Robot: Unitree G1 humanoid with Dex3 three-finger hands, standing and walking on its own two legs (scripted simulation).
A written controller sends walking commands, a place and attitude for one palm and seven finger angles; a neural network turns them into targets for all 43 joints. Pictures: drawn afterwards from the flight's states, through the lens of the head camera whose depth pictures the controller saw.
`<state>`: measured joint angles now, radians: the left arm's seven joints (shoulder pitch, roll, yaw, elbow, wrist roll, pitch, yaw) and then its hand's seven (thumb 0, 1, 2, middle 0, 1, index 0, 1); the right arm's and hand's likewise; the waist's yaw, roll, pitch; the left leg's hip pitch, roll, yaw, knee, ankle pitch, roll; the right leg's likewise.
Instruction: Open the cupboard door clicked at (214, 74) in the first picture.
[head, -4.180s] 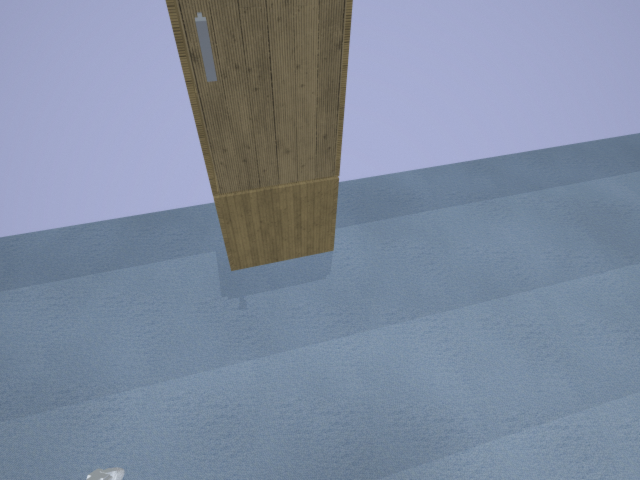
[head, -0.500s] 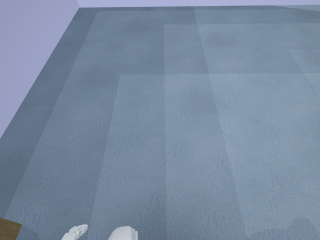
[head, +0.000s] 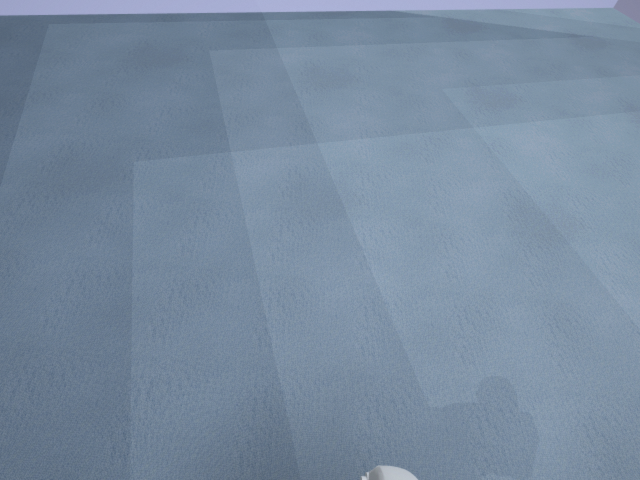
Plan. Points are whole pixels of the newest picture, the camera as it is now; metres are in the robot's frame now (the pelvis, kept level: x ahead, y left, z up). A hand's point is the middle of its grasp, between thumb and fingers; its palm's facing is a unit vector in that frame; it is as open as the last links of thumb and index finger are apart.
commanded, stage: walk to a spot facing it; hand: left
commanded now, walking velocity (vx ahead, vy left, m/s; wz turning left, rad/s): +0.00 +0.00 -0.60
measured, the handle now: out of the picture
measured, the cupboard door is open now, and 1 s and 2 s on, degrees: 0 0 0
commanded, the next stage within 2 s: turn to face it in 0.82 s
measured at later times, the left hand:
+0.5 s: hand out of the picture +0.12 +0.12 -0.16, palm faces -0.21 -0.96 -0.20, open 7.4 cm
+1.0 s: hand (277, 332) +0.37 +0.09 -0.17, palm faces -0.43 -0.88 -0.21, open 7.4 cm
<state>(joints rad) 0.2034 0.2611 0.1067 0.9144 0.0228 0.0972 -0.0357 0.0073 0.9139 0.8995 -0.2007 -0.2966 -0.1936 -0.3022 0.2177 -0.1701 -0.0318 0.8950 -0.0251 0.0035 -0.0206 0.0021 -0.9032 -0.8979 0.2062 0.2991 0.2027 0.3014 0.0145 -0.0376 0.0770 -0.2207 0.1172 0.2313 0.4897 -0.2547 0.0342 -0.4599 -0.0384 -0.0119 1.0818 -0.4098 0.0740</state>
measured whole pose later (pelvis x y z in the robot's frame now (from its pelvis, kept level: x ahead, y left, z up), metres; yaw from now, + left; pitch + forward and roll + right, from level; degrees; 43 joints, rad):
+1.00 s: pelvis +0.19 -0.04 +0.00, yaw -29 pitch -1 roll -1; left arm 0.16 0.22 0.10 0.95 0.03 0.05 -0.02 0.01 0.92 0.90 -0.20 -0.30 -0.19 -0.30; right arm 0.28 -0.17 -0.05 1.00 -0.03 -0.03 -0.02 0.00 -0.93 -0.90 0.21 0.30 0.20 0.30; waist -0.01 -0.02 0.07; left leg -0.18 0.11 0.30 0.48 -0.28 0.02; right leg -0.51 -0.08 -0.07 0.94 -0.31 0.05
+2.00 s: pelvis +0.19 -0.11 -0.01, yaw +4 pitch -1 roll +1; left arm 0.21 0.18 0.04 0.87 0.02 0.02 0.02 0.01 0.91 0.90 -0.20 -0.30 -0.20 -0.30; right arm 0.18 -0.27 -0.10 0.91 -0.03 0.08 0.03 0.00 -0.91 -0.90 0.20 0.30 0.20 0.30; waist -0.01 0.04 0.06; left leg -0.53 -0.02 -0.02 1.10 -0.41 -0.04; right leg -0.24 -0.08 -0.12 0.55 -0.30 -0.01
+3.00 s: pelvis +0.17 -0.12 +0.00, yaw +41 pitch -1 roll +2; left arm 0.22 0.18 0.03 0.88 0.03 0.02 0.02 0.01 0.91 0.90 -0.21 -0.30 -0.20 -0.30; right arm 0.19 -0.26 -0.09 0.94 -0.02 0.09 0.04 0.00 -0.91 -0.90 0.20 0.30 0.20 0.30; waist -0.01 0.00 0.09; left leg -0.43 0.04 0.03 0.97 -0.42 -0.07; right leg -0.19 -0.14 -0.21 0.52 -0.29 0.01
